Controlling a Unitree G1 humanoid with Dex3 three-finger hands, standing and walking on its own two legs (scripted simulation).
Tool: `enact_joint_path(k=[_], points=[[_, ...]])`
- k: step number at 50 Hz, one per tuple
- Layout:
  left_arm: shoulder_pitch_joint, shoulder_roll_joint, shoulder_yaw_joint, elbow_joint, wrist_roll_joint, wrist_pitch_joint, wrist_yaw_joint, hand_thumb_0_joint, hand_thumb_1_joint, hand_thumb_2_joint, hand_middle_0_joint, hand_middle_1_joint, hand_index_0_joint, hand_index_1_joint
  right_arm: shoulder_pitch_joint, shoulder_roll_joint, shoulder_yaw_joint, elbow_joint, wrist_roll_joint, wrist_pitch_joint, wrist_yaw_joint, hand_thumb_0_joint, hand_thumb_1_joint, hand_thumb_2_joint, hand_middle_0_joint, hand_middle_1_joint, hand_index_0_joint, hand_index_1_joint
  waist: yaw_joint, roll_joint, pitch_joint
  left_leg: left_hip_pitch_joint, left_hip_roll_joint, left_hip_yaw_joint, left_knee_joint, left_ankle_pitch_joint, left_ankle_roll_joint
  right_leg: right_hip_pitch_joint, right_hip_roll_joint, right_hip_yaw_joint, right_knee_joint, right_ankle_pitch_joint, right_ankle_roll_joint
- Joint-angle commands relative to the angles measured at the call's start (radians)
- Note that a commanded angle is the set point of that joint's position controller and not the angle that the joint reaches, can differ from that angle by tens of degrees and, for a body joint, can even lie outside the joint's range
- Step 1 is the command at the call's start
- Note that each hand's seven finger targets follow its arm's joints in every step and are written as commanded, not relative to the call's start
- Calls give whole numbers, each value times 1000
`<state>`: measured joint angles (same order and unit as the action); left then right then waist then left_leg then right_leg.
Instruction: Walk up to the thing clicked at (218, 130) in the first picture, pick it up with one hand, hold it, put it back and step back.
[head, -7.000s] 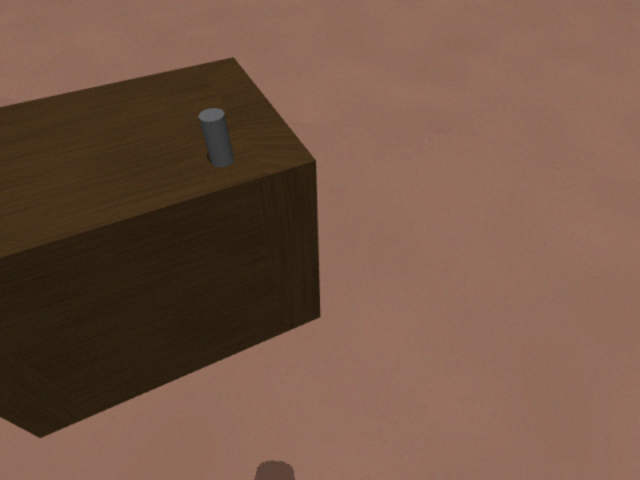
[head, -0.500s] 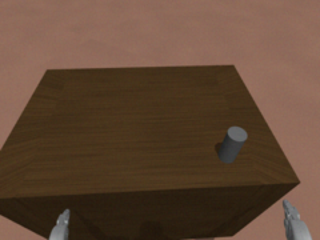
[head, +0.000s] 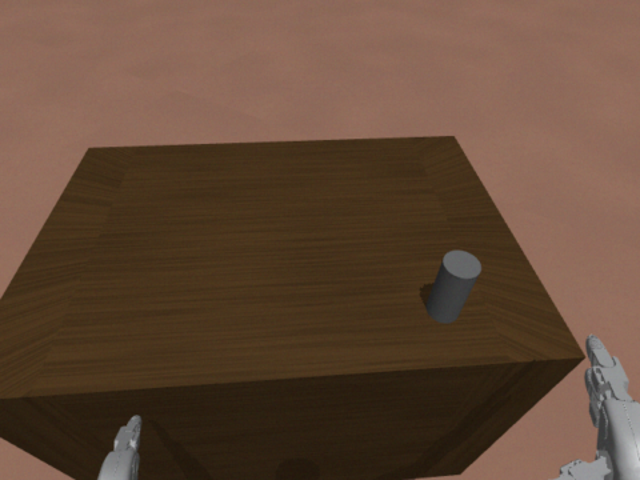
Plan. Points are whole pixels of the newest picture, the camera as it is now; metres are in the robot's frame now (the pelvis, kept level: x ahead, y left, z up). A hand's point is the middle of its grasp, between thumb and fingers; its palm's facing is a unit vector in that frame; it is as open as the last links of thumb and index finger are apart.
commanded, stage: rise first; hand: right
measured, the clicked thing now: (451, 288) +0.41 -0.20 -0.02
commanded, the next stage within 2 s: go down in 0.64 s
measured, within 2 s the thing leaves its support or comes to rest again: neither
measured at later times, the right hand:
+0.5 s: hand (591, 433) +0.17 -0.25 +0.07, palm faces +0.30 +0.87 -0.39, open 17.6 cm
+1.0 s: hand (607, 422) +0.18 -0.26 +0.08, palm faces +0.34 +0.87 -0.36, open 17.4 cm
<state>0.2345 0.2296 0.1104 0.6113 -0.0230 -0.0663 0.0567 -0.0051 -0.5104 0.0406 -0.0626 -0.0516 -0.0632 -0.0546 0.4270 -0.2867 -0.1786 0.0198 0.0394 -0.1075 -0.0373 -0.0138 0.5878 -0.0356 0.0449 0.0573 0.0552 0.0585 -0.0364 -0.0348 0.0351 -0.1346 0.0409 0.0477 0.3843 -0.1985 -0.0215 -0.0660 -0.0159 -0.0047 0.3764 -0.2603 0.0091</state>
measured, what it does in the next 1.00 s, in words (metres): stands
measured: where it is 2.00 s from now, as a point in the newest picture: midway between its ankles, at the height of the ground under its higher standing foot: outside the picture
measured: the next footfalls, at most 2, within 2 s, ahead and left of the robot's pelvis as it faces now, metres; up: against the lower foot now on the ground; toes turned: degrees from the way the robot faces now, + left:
none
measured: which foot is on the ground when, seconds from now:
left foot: down 0.00-1.00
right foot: down 0.00-1.00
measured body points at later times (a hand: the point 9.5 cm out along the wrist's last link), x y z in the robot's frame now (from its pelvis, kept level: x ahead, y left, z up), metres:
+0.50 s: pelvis -0.02 +0.01 +0.00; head -0.03 +0.02 +0.45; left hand +0.14 +0.27 -0.09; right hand +0.15 -0.29 +0.09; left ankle +0.01 +0.13 -0.74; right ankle -0.03 -0.12 -0.74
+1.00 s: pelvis -0.02 +0.01 +0.00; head -0.02 +0.02 +0.45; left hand +0.16 +0.28 -0.09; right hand +0.15 -0.31 +0.10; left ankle +0.01 +0.13 -0.74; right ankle -0.03 -0.12 -0.74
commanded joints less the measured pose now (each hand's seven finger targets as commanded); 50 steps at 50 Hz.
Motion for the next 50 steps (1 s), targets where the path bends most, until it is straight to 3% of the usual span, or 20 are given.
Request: enact_joint_path(k=[1, 5, 6, 11, 15, 17, 18, 20, 23, 27, 31, 33, 37, 38, 39, 40, 42, 45, 46, 50], points=[[-82, 198, 116, -120, 6, -48, 13, 0, -546, 43, -54, -50, -52, -52, -45, -214, -155, -214, 9, -72, -18, 0, 588, -35, 43, 57, 47, 57, -2, -9, -92, 77, -22, 35, -30, 200, 23, -54, 20, -30, -46, 273, -14], [-86, 134, 72, -111, 2, -60, 4, 0, -539, 39, -53, -51, -54, -49, -36, -181, -129, -266, 13, -90, -12, 0, 598, -33, 42, 57, 47, 57, -11, -25, -54, 62, -28, 40, -42, 138, 31, -76, 15, -26, -62, 212, -14], [-103, 92, 31, -122, 3, -64, -2, 0, -543, 43, -54, -51, -53, -51, -39, -159, -103, -285, 11, -97, -9, 0, 591, -35, 43, 57, 47, 57, -11, -11, -51, 62, -28, 41, -45, 120, 30, -83, 15, -25, -64, 194, -17], [-111, 164, 88, -140, 6, -81, 8, 0, -546, 42, -54, -48, -51, -51, -82, -191, -136, -283, 6, -119, -11, 0, 589, -34, 43, 57, 47, 57, 11, 25, -52, 49, -29, 41, -55, 71, 25, -73, 13, -22, -77, 138, -21], [-124, 176, 102, -136, 7, -93, 13, 0, -549, 49, -52, -48, -49, -51, -111, -214, -165, -274, 8, -136, -14, 0, 597, -36, 42, 58, 48, 58, 4, 23, -24, 33, -22, 38, -75, -15, 24, -92, 26, -25, -88, 54, -27], [-91, 158, 93, -134, 6, -99, 10, 0, -539, 43, -51, -50, -51, -49, -93, -210, -171, -265, 11, -146, -12, 0, 606, -33, 42, 59, 48, 59, -1, 41, -22, 38, -22, 41, -80, -30, 24, -96, 26, -25, -89, 42, -30], [-87, 108, 58, -119, 5, -101, 5, 0, -543, 47, -51, -50, -49, -51, -82, -204, -171, -269, 9, -153, -10, 0, 608, -34, 42, 59, 48, 59, -12, 9, -27, 45, -20, 39, -78, -22, 25, -97, 29, -27, -87, 53, -28], [-66, 152, 105, -103, 4, -105, 7, 0, -544, 47, -50, -47, -48, -49, -69, -211, -177, -267, 12, -161, -9, 0, 611, -34, 41, 59, 47, 59, -11, 12, -30, 44, -23, 42, -66, 14, 28, -99, 26, -25, -83, 83, -25], [-93, 93, 46, -109, 4, -107, -7, 0, -548, 55, -52, -52, -49, -54, -33, -184, -158, -275, 10, -172, -1, 0, 592, -38, 43, 59, 49, 59, -24, 15, -38, 56, -24, 45, -60, 43, 28, -105, 25, -28, -75, 119, -23], [-113, 158, 105, -86, 8, -107, 0, 0, -556, 64, -50, -51, -45, -55, -43, -203, -175, -296, 9, -181, -2, 0, 603, -39, 43, 59, 49, 59, -7, 6, -68, 56, -25, 41, -55, 80, 28, -79, 21, -23, -71, 149, -21], [-152, 113, 65, -74, 9, -107, -3, 0, -561, 79, -52, -57, -46, -63, -35, -205, -174, -337, 6, -195, -4, 0, 586, -47, 44, 59, 49, 59, -22, -4, -63, 59, -25, 40, -56, 73, 31, -90, 21, -22, -71, 149, -19], [-143, 153, 96, -86, 12, -113, 3, 0, -566, 82, -52, -57, -44, -65, -27, -208, -179, -319, 6, -197, -5, 0, 581, -48, 44, 59, 49, 59, -7, 24, -57, 56, -30, 44, -59, 48, 30, -92, 16, -17, -74, 125, -21], [-113, 130, 92, -43, 9, -110, 4, 0, -493, 8, -54, -56, -68, -41, -7, -199, -182, -274, 8, -199, 2, 0, 492, -56, 49, 54, 53, 54, -4, 35, -15, 28, -21, 38, -73, 25, 23, -91, 29, -30, -72, 97, -28], [-174, 97, 50, -44, 36, -114, -8, 0, -573, 82, -59, -57, -51, -65, -27, -124, -156, -337, -4, -232, 15, 0, 507, -64, 46, 59, 52, 59, 15, 63, -71, 8, -37, 37, -49, 32, 17, -93, 26, -8, -49, 87, -28], [-97, 179, 148, -46, 8, -112, 9, 0, -500, 11, -56, -54, -67, -41, -2, -239, -231, -212, 7, -204, 0, 0, 476, -67, 40, 57, 48, 57, -5, 16, -28, 31, -20, 39, -66, 21, 23, -101, 31, -27, -72, 88, -26], [-132, 138, 89, -38, 38, -111, -6, 0, -542, 44, -50, -46, -47, -48, -14, -144, -186, -284, -4, -233, 16, 0, 555, -45, 38, 55, 50, 55, 23, 79, -67, 2, -35, 37, -48, 37, 14, -96, 27, -8, -48, 88, -29], [-141, 181, 133, -76, 35, -115, 2, 0, -544, 45, -52, -46, -49, -48, -57, -215, -259, -277, 6, -260, 20, 0, 536, -51, 40, 54, 51, 54, 18, 58, -118, 25, -25, 28, -41, 61, 13, -82, 35, -12, -37, 106, -29], [-136, 162, 119, -44, 31, -113, 6, 0, -546, 45, -52, -45, -48, -48, -123, -230, -275, -249, 29, -278, 36, 0, 550, -47, 39, 54, 51, 54, 27, 33, -81, 9, -24, 24, -39, 67, 11, -94, 37, -7, -36, 99, -27], [-147, 118, 89, -20, 27, -112, 5, 0, -547, 46, -53, -44, -49, -48, -132, -238, -286, -237, 34, -282, 44, 0, 547, -51, 38, 55, 51, 55, 10, 17, -79, 9, -19, 20, -38, 74, 11, -101, 40, -8, -30, 108, -27], [-182, 106, 59, 14, 20, -111, 16, 0, -553, 48, -54, -43, -49, -48, -218, -247, -291, -178, 73, -278, 105, 0, 557, -56, 32, 56, 46, 56, 30, -25, -79, -10, -25, 20, -25, 91, 16, -117, 34, 0, -28, 109, -23]])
